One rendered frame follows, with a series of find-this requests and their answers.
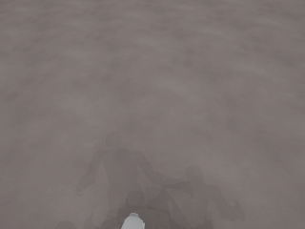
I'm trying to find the robot left thigh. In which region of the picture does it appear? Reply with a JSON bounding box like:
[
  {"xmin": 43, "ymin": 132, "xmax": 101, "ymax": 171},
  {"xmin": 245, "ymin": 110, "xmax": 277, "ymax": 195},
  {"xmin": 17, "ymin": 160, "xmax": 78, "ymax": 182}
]
[{"xmin": 121, "ymin": 216, "xmax": 145, "ymax": 229}]

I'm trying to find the left robot shin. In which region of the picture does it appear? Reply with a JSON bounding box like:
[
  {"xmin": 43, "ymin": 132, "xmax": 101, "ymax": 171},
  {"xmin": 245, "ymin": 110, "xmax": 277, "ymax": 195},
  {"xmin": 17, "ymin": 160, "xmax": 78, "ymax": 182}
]
[{"xmin": 124, "ymin": 213, "xmax": 139, "ymax": 221}]

